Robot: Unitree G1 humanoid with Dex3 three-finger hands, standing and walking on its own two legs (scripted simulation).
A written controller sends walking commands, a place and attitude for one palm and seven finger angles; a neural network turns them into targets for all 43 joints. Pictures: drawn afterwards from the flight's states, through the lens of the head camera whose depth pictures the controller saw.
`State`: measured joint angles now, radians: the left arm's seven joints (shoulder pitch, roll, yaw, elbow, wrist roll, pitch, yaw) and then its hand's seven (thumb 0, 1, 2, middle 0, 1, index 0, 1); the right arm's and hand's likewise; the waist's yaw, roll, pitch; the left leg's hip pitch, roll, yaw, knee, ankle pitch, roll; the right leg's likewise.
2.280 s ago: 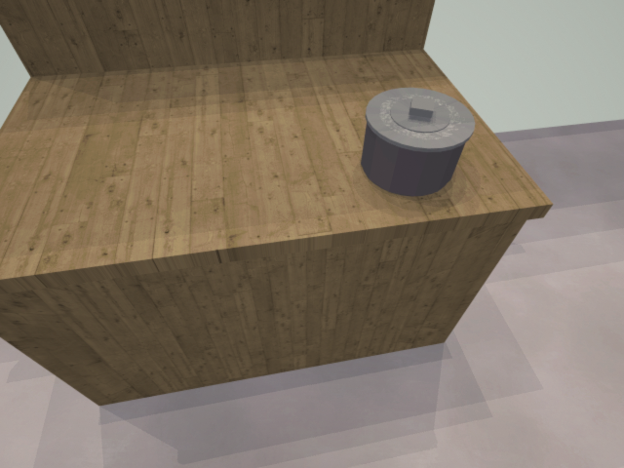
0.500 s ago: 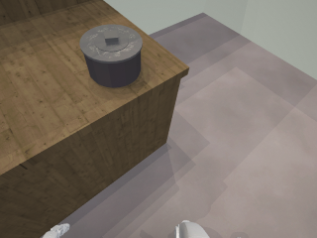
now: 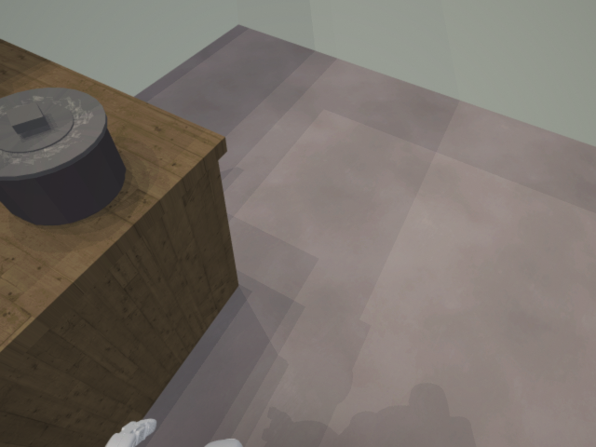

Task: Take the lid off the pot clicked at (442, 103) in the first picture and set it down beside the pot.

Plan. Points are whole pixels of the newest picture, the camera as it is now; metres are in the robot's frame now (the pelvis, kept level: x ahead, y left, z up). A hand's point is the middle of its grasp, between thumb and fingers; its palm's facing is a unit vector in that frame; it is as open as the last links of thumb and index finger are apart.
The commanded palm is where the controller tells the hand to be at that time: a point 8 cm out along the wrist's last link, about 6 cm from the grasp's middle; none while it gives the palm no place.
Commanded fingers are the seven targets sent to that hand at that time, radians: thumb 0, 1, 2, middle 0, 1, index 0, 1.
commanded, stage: walk to a spot facing it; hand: left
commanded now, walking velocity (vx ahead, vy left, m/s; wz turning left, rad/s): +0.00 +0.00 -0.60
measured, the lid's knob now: (26, 117) +0.53 +0.43 +0.10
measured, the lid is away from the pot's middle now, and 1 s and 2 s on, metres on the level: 0.00 0.00 0.00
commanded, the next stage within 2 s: turn to face it in 1.58 s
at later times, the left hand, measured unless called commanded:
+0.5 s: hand (200, 445) +0.14 +0.14 -0.15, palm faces -0.26 -0.93 -0.26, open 7.4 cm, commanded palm none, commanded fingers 0.00 0.90 0.90 -0.20 -0.30 -0.20 -0.30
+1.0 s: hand (291, 338) +0.30 +0.02 -0.15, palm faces -0.63 -0.76 -0.16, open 7.4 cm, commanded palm none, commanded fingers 0.00 0.90 0.90 -0.20 -0.30 -0.20 -0.30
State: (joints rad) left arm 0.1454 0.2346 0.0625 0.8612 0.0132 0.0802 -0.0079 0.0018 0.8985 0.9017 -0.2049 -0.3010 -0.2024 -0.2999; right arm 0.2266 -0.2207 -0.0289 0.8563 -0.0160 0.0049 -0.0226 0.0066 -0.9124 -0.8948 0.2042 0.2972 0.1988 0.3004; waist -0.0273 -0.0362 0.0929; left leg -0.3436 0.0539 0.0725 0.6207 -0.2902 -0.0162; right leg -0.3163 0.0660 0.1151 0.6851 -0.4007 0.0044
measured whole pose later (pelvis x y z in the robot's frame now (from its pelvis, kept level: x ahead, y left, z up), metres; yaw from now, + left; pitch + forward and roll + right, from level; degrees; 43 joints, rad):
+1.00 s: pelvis +0.09 -0.07 +0.02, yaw -37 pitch +1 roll -2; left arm 0.11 0.25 0.08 0.92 0.04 0.07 -0.07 0.00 0.91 0.90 -0.20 -0.30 -0.19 -0.30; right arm 0.44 -0.17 -0.01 0.98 -0.03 -0.05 -0.01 0.01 -0.91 -0.89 0.21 0.30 0.20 0.30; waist -0.05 -0.03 0.09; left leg -0.01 0.13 0.30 0.36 -0.34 -0.04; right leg -0.60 -0.10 -0.09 0.87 -0.24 0.04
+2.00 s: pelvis +0.31 -0.36 +0.01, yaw -48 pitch +0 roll +1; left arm 0.09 0.14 0.04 0.97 0.03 -0.03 0.01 0.00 0.90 0.90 -0.20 -0.30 -0.20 -0.30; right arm 0.38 -0.15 -0.04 1.10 -0.01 0.03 -0.01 0.01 -0.92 -0.89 0.20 0.30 0.20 0.30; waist -0.07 0.01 0.09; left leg -0.35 0.09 0.09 0.91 -0.56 -0.05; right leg -0.33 -0.10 -0.19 0.60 -0.27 -0.02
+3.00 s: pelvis +0.32 -0.42 +0.01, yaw -12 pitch +1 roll +2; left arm 0.26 0.21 0.04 0.87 0.03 0.03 0.02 0.00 0.90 0.90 -0.21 -0.30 -0.20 -0.30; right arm 0.08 -0.25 -0.07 0.89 -0.01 0.08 0.04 0.01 -0.91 -0.90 0.20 0.30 0.20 0.30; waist 0.02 -0.03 0.13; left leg -0.40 0.02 0.07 0.81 -0.44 -0.06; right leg -0.21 -0.15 -0.22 0.58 -0.36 0.01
